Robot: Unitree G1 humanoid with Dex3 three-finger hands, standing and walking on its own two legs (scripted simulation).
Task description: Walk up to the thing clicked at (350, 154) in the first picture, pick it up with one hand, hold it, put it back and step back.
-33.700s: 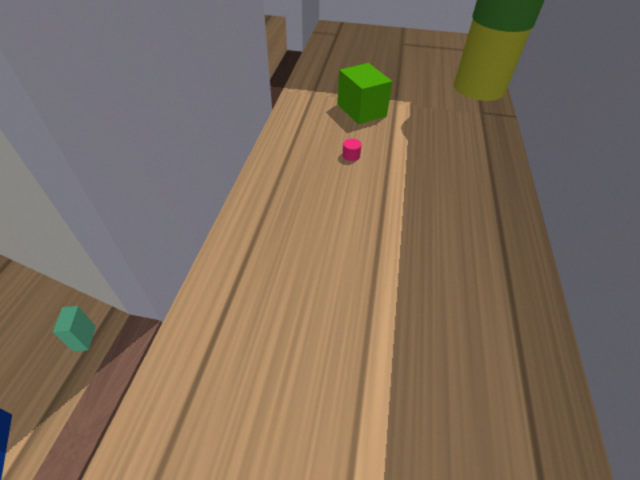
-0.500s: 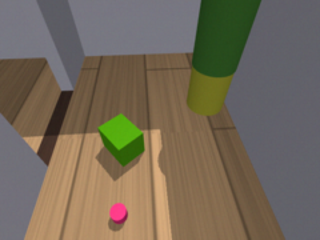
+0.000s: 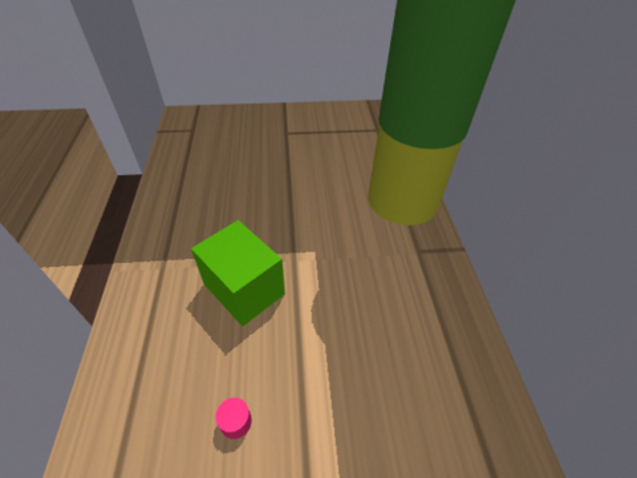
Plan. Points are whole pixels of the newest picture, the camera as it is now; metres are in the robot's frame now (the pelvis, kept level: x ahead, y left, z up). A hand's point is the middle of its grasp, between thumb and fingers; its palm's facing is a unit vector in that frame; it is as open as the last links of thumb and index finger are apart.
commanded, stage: stand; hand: left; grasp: from above
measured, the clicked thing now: (234, 418) +0.40 +0.23 -0.74
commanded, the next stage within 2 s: step back in 0.26 s
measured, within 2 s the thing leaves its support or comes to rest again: neither
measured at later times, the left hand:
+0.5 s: hand out of the picture +0.09 +0.27 -0.16, palm faces -0.01 -0.92 -0.39, open 7.4 cm
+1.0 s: hand out of the picture +0.03 +0.30 -0.18, palm faces -0.12 -0.93 -0.36, open 7.4 cm
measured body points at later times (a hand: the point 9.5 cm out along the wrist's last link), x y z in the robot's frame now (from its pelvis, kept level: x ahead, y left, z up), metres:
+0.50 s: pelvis -0.02 +0.00 -0.02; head +0.04 -0.01 +0.43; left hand +0.09 +0.31 -0.14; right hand +0.08 -0.32 -0.14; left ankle +0.01 +0.12 -0.74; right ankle +0.01 -0.14 -0.75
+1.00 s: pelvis -0.10 +0.05 -0.02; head -0.02 +0.05 +0.42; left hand +0.03 +0.34 -0.16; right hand -0.04 -0.27 -0.14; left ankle -0.07 +0.12 -0.75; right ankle -0.12 -0.08 -0.72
